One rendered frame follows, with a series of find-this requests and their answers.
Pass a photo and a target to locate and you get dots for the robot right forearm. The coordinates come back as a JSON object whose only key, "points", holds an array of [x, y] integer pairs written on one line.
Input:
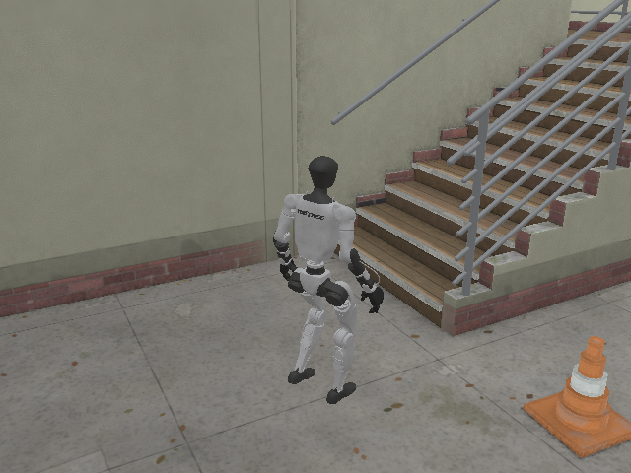
{"points": [[360, 272]]}

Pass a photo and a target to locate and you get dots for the robot left forearm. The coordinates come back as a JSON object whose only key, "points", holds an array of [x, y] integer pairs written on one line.
{"points": [[283, 252]]}

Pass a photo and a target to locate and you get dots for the robot right upper arm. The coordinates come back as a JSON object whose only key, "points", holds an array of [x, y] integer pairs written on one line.
{"points": [[346, 217]]}

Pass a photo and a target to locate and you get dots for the left robot foot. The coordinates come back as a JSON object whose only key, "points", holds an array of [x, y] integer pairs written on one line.
{"points": [[295, 377]]}

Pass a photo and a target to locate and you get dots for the robot right hand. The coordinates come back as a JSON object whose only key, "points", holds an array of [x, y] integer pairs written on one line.
{"points": [[376, 298]]}

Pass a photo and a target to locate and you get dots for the robot left hand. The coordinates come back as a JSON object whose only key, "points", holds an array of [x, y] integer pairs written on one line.
{"points": [[284, 269]]}

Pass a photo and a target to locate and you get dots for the robot left upper arm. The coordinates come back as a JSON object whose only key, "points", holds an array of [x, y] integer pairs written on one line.
{"points": [[286, 218]]}

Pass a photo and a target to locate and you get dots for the humanoid robot torso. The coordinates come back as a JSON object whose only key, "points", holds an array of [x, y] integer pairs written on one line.
{"points": [[316, 237]]}

